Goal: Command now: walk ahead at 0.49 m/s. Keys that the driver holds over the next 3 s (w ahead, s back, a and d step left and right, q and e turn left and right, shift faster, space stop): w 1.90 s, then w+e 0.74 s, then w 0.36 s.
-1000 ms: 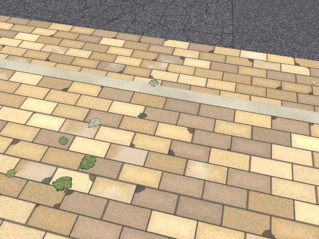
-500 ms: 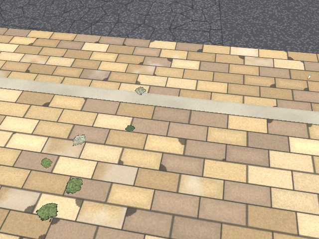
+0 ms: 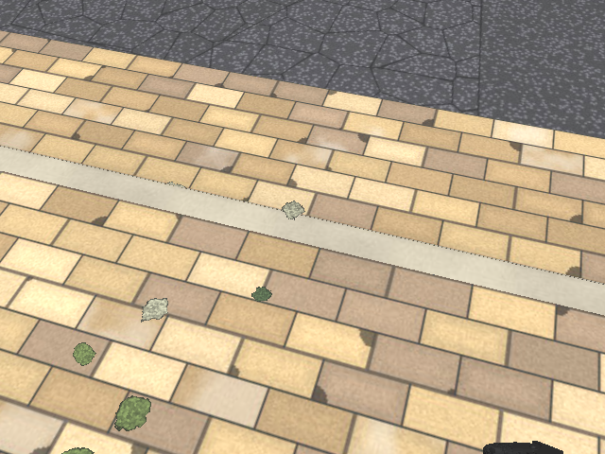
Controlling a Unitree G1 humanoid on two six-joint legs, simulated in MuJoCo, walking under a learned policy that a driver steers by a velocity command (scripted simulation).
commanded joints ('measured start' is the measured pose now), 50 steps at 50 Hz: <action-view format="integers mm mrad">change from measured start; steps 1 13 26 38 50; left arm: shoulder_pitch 11 -140 -620 -263 -18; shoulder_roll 163 84 98 98 135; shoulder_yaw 29 33 20 51 42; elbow -13 -85 -236 -74 17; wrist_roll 5 29 10 5 -1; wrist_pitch -10 44 46 8 -8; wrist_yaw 17 -33 -36 -12 -2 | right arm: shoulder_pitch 30 352 592 432 48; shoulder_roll -103 -85 -115 -72 -41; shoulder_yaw -26 -41 -28 -42 -25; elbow -34 151 235 150 18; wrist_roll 3 12 -2 -12 -1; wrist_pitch -18 -80 -65 -40 -3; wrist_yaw -19 -31 -50 -36 -11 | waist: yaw -86 -21 -145 -84 -33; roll -112 -13 43 -71 -89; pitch -15 8 49 -46 40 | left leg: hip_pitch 184 393 712 72 -26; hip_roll -69 196 192 75 76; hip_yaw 23 -309 -185 -157 -49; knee -47 -510 -441 560 100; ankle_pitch -62 -26 324 -274 40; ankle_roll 52 177 118 2 -45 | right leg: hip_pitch -48 -680 -826 -280 -230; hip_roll -295 -201 -163 -350 -287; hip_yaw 56 22 -81 224 55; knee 173 992 480 53 -15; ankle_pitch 1193 76 290 309 494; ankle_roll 5 51 64 -109 -74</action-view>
